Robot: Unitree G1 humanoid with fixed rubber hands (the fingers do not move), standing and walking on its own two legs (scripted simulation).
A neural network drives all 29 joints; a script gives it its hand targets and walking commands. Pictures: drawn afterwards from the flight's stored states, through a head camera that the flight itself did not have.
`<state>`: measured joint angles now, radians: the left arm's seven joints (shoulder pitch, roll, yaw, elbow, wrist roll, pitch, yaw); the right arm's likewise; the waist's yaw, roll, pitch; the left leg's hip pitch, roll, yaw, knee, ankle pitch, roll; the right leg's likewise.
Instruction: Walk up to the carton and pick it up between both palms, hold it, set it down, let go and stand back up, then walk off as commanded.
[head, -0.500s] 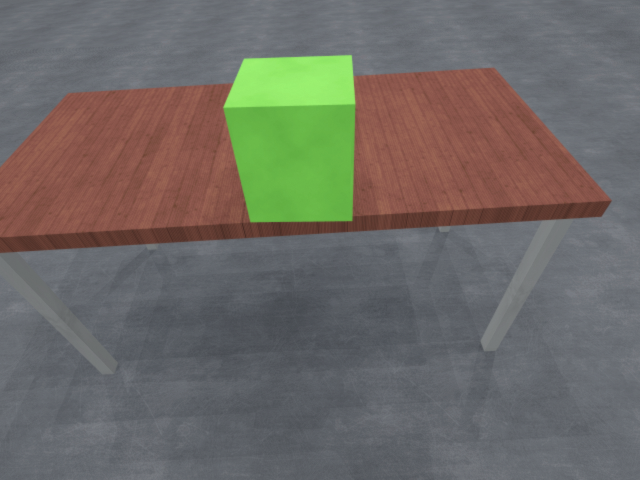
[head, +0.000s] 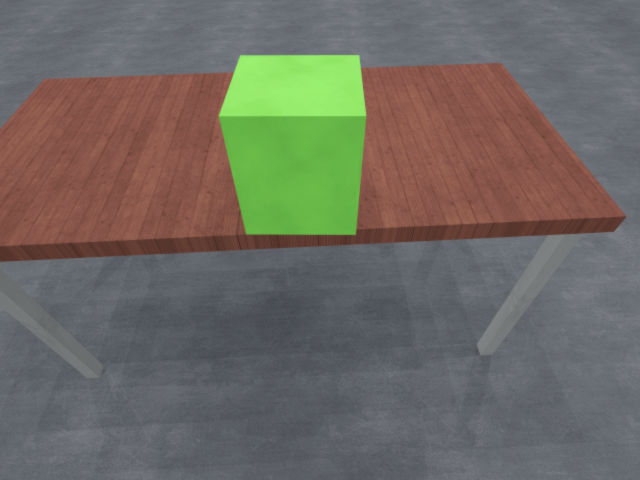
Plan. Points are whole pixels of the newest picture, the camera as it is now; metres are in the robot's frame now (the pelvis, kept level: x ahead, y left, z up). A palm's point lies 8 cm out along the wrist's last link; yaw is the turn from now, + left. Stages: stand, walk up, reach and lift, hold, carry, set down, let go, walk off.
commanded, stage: walk up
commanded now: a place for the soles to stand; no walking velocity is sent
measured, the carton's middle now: (300, 148) +0.67 +0.06 +0.05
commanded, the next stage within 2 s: none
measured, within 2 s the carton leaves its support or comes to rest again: neither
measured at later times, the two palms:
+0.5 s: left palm out of the picture +0.08 +0.31 -0.10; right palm out of the picture +0.07 -0.28 -0.10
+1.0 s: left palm out of the picture +0.10 +0.25 -0.08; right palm out of the picture +0.04 -0.35 -0.13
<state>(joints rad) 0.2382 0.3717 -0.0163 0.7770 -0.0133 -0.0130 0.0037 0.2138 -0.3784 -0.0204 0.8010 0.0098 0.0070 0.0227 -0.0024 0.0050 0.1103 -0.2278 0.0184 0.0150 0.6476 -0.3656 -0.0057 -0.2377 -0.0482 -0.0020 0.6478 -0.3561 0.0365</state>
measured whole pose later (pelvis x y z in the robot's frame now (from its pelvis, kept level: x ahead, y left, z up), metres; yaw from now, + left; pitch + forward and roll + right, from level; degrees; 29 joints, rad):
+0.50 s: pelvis -0.01 +0.01 +0.02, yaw +0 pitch -4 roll +0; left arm 0.14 0.36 0.01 0.99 -0.01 0.00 0.02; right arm 0.15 -0.32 -0.03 1.02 0.01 0.01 0.03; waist 0.00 -0.02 0.10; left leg -0.14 0.01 0.02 0.46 -0.26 0.01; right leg -0.14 -0.06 0.00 0.44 -0.24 0.05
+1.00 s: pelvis +0.04 -0.06 +0.00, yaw +0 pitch -5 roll +1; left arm 0.32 0.35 0.07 0.83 0.04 -0.04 -0.01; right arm 0.34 -0.35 -0.09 0.90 -0.03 0.04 0.03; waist -0.02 0.05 0.10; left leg -0.24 0.01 -0.08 0.88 -0.53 0.04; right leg -0.31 -0.02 -0.09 0.67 -0.27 -0.06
